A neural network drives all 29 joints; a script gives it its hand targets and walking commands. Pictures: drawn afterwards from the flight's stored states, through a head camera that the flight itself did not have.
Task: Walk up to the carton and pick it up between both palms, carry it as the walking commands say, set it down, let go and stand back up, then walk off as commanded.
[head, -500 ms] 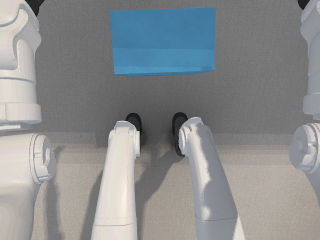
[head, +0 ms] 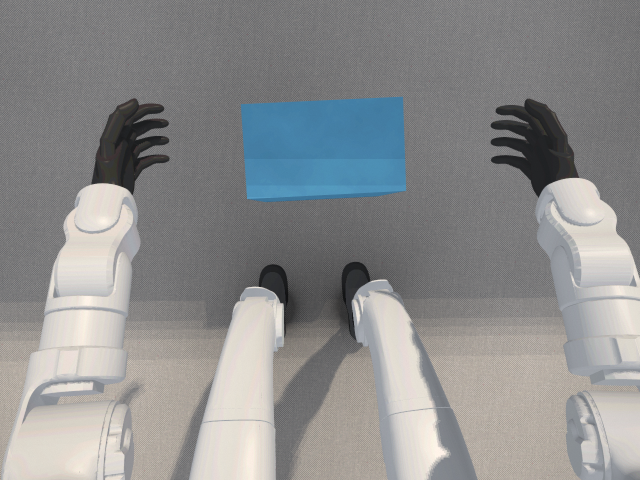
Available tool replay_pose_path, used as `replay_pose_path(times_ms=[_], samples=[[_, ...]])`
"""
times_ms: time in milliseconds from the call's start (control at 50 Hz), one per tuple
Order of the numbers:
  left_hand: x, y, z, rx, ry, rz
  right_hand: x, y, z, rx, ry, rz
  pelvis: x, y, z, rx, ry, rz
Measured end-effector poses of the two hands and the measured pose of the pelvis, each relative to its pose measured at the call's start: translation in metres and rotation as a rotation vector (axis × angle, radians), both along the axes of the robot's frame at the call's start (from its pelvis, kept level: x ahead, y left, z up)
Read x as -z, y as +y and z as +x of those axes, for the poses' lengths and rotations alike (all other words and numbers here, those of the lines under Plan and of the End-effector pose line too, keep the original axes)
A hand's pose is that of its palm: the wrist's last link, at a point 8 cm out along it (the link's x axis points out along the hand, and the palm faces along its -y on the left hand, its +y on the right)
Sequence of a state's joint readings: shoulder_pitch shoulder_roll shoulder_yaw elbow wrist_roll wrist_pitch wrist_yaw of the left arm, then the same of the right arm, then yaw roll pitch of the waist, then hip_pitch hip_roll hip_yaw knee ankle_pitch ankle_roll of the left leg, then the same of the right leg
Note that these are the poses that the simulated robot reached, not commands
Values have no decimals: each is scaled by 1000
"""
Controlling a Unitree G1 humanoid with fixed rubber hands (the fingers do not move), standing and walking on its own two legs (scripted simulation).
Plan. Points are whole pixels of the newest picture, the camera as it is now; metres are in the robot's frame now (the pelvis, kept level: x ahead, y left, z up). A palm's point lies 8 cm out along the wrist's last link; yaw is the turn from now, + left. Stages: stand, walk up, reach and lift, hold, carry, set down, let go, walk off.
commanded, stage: let go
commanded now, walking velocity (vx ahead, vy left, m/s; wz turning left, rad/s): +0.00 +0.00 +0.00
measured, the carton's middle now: (321, 159) +0.48 -0.02 -0.55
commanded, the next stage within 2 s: stand in 1.02 s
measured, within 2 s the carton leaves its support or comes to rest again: neither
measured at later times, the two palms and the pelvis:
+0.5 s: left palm (27, 366) +0.26 +0.23 +0.00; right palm (609, 368) +0.23 -0.22 -0.01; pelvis +0.06 +0.01 +0.07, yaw +0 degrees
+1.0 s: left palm (5, 315) +0.31 +0.23 +0.01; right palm (635, 285) +0.30 -0.23 +0.00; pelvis +0.14 +0.01 +0.07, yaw +0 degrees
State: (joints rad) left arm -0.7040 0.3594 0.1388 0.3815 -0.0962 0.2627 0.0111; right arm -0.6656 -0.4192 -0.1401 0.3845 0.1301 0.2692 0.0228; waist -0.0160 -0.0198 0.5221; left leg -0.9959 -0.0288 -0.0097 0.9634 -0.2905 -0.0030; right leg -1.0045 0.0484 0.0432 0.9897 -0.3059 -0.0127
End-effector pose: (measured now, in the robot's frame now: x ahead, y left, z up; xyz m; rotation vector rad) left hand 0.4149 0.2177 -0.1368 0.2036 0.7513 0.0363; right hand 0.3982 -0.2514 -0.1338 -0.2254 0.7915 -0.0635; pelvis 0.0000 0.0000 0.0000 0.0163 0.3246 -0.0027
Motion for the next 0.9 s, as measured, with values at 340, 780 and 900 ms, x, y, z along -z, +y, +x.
replay_pose_path(times_ms=[340,780,900], samples=[[-125,9,-116,-30,-21,-38,-126,14,-99,83,-95,78,-46,7,45,-4,-185,-15],[-149,26,-152,-46,33,-15,-138,39,-125,5,-1,64,-75,15,106,-7,-416,-13],[-151,21,-123,-45,14,-18,-142,40,-103,30,-22,63,-75,11,130,-7,-402,-12]])
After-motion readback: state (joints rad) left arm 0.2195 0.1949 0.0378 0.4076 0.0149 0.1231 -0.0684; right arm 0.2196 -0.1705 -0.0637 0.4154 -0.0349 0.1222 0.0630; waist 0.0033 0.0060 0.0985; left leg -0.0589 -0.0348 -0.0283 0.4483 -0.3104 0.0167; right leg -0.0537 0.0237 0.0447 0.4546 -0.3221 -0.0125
